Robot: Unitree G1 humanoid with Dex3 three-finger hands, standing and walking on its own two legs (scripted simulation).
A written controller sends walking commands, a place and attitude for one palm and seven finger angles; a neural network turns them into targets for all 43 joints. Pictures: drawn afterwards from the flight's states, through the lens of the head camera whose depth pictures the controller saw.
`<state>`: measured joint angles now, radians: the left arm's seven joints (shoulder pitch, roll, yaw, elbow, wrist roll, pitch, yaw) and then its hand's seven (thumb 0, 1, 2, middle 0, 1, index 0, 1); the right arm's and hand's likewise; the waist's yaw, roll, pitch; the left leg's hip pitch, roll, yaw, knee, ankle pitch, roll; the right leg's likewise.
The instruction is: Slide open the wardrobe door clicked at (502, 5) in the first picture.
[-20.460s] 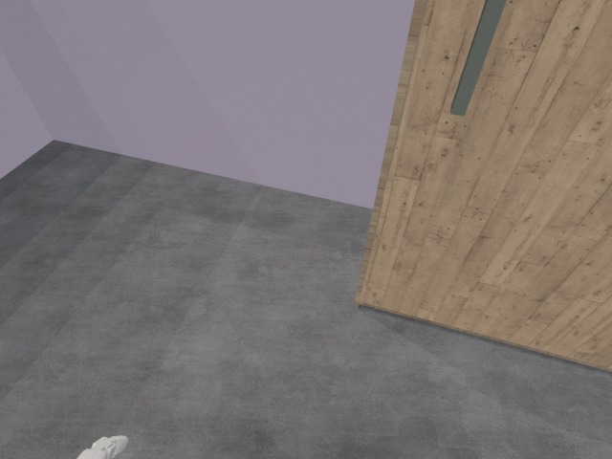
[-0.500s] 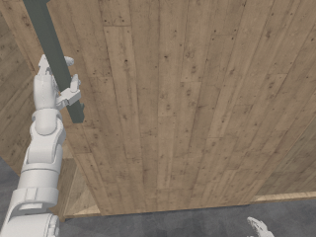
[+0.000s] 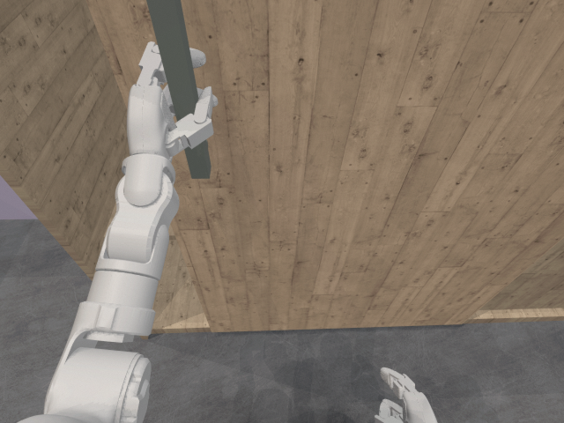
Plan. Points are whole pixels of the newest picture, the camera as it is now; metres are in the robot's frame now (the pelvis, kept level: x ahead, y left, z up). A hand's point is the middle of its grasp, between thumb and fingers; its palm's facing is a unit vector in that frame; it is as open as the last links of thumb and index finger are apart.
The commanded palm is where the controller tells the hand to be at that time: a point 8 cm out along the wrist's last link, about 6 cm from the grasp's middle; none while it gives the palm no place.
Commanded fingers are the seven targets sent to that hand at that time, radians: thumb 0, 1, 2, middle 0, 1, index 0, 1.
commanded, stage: stop walking and hold the door there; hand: left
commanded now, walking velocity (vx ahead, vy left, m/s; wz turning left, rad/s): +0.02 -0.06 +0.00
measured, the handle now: (184, 71) +0.45 +0.16 +0.26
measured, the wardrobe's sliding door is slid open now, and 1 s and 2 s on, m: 0.23 0.23 0.23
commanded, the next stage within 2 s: loosen the grip on the handle in 0.46 s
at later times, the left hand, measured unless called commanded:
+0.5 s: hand (204, 119) +0.41 +0.13 +0.23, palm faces +0.17 -0.98 -0.06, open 6.5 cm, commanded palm +0.38 +0.17 +0.20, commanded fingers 0.00 0.90 0.90 -0.45 -1.40 -0.45 -1.40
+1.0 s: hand (201, 120) +0.41 +0.14 +0.22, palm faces +0.17 -0.98 -0.10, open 13.5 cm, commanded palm +0.38 +0.19 +0.21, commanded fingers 0.00 -0.55 0.20 -0.28 -1.18 -0.28 -1.18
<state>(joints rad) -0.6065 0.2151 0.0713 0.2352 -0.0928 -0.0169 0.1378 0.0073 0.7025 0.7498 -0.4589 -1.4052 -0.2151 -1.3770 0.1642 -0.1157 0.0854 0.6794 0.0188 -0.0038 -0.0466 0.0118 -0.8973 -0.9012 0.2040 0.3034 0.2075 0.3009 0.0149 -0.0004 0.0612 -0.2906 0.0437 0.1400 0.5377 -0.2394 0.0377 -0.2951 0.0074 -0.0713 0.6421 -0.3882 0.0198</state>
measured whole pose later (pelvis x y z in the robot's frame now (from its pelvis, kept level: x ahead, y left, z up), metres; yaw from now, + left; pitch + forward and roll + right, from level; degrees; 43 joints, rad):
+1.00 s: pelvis -0.02 -0.02 +0.00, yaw +1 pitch +0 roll +0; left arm -0.73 0.30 0.17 0.67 -0.07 -0.19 0.07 -0.01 -0.39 0.28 -0.40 -1.33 -0.26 -1.28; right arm 0.30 -0.25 0.03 0.74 0.05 -0.17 -0.03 0.01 -0.90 -0.90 0.20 0.30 0.21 0.30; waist -0.04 0.00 -0.02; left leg -0.34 0.03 0.10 0.53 -0.19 0.01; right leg -0.30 0.01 -0.09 0.56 -0.27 -0.06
